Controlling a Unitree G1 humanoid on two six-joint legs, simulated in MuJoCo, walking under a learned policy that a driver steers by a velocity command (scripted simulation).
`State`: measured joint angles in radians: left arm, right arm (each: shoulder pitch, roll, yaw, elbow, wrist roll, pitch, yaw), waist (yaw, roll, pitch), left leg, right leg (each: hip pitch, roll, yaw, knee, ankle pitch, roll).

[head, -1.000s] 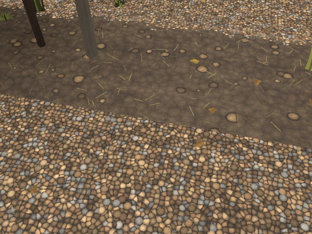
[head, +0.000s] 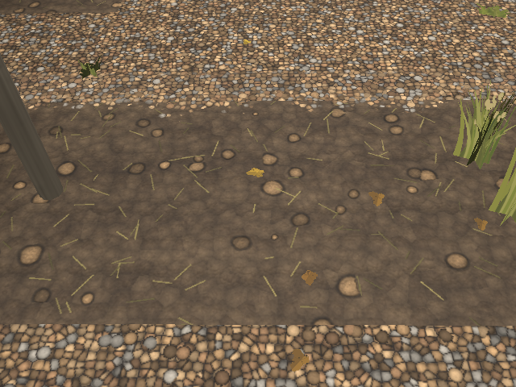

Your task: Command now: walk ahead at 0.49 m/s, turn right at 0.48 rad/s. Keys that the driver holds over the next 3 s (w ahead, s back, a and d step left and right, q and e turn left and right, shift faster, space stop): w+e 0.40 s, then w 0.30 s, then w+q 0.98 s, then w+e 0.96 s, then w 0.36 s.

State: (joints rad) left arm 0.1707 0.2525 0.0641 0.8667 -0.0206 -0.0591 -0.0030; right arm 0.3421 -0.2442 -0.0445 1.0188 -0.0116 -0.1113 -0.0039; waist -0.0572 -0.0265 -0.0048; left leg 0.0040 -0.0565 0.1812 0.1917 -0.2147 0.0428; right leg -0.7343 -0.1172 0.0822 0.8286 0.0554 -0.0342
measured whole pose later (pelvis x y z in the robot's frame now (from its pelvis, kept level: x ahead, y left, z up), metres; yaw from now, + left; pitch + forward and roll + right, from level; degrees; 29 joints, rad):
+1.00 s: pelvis +0.57 -0.10 +0.00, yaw -14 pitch +2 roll +0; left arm 0.13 0.27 0.05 0.68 0.01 -0.09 0.01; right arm 0.37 -0.26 -0.05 0.83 0.02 -0.08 0.01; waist -0.07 -0.03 0.02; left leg -0.17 -0.09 -0.06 0.31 -0.16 0.07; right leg -0.62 -0.07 0.08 0.79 -0.16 0.03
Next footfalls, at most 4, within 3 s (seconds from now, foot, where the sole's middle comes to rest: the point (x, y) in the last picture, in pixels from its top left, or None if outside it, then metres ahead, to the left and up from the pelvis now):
0.18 right None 0.28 -0.15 -0.78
0.70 left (275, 350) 0.62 -0.03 -0.78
1.20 right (362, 284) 0.80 -0.31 -0.78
1.70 left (258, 221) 1.06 -0.02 -0.78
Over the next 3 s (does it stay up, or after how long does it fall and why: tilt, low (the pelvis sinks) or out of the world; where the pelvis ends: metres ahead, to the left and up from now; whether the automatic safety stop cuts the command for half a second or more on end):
stays up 1.62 -0.11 0.00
